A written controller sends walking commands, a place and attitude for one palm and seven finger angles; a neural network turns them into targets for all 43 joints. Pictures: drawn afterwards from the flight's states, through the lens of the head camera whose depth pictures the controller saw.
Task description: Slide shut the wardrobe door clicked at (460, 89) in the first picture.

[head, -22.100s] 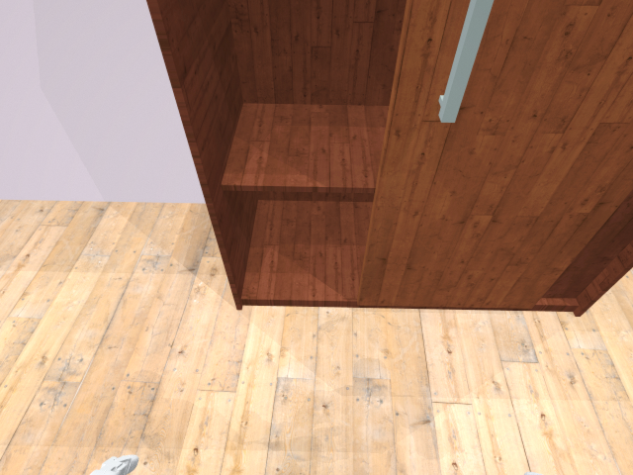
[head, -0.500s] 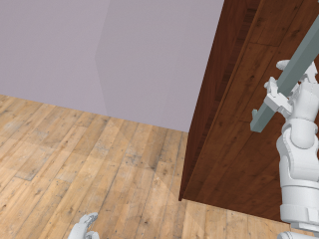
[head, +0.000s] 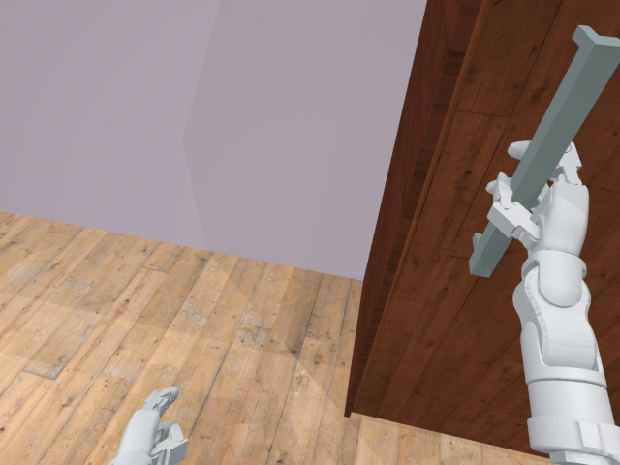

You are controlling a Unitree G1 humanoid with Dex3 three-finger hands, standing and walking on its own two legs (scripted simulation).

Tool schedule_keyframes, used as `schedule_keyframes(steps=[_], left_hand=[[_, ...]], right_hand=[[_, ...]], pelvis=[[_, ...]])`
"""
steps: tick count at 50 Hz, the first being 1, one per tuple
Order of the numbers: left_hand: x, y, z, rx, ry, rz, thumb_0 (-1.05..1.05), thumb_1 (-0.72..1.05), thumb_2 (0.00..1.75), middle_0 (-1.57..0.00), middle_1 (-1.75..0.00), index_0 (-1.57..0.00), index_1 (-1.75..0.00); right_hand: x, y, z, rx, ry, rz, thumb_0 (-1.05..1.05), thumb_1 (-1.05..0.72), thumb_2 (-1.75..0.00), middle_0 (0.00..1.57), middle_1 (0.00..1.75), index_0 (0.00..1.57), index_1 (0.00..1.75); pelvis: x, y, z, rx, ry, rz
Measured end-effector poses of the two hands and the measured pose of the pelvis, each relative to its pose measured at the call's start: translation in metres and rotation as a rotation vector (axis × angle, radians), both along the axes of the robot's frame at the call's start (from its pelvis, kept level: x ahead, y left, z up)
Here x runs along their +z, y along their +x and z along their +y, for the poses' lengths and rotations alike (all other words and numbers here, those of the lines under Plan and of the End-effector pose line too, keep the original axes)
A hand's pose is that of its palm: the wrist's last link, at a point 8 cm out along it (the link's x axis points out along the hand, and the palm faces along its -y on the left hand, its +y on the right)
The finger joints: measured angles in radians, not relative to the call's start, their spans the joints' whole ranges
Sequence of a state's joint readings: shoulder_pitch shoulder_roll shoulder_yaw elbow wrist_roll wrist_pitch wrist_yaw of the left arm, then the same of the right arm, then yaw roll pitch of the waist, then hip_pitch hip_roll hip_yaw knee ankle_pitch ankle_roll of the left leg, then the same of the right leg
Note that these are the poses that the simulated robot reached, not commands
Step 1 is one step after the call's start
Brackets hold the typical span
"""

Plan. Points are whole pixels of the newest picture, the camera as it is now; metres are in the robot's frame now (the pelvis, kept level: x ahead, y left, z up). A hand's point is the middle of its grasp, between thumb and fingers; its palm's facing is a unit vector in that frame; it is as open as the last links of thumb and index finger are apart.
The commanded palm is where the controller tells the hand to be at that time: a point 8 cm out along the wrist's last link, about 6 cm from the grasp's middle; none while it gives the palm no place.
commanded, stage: stop walking and hold the door there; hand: right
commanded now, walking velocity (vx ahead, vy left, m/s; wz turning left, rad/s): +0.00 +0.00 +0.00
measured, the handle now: (522, 171) +0.40 -0.23 +0.22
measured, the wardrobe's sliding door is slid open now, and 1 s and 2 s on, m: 0.00 0.00 0.00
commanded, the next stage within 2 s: loosen the grip on the handle in 0.34 s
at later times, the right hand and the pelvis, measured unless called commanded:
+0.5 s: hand (503, 202) +0.37 -0.21 +0.20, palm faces +0.30 +0.94 -0.14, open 6.9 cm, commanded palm +0.31 -0.24 +0.20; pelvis +0.00 +0.01 +0.00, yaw -1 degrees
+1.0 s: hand (508, 203) +0.37 -0.21 +0.20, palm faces +0.35 +0.93 -0.12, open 14.4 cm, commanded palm +0.32 -0.25 +0.20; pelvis -0.02 +0.04 -0.01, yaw -3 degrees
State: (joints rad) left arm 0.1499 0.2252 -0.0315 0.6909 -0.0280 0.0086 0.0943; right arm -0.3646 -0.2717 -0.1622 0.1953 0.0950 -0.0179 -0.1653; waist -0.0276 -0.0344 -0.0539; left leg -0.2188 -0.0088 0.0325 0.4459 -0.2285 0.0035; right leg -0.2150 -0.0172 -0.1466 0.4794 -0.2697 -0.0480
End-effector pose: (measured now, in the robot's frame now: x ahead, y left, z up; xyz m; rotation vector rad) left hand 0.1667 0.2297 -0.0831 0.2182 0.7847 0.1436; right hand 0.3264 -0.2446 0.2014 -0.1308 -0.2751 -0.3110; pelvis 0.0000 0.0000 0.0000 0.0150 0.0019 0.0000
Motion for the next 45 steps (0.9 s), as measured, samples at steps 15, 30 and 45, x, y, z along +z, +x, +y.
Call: schedule_keyframes(steps=[15,30,45], left_hand=[[-0.003,0.002,0.007,0.025,-0.006,0.022,0.01,0.9,0.9,-0.2,-0.3,-0.2,-0.3],[0.002,-0.027,0.017,-0.04,-0.021,-0.027,0.01,0.9,0.9,-0.2,-0.3,-0.2,-0.3],[-0.018,-0.085,0.061,0.007,0.012,0.067,0.02,0.9,0.9,-0.2,-0.3,-0.2,-0.3]], right_hand=[[0.0,0.0,-0.001,-0.01,-0.022,0.003,-0.03,-0.7,-0.77,0.45,1.4,0.23,1.39],[0.007,-0.003,-0.008,0.003,0.059,0.017,-0.05,-0.42,-0.72,0.46,1.4,0.33,1.39],[0.002,-0.003,-0.003,-0.068,-0.06,-0.022,0.0,0.42,-0.27,0.38,1.31,0.2,1.23]], pelvis=[[0.001,0.008,0.004,0.0,0.001,0.006],[0.0,-0.02,0.02,-0.051,-0.026,-0.006],[-0.006,-0.031,0.043,-0.054,-0.017,0.005]])
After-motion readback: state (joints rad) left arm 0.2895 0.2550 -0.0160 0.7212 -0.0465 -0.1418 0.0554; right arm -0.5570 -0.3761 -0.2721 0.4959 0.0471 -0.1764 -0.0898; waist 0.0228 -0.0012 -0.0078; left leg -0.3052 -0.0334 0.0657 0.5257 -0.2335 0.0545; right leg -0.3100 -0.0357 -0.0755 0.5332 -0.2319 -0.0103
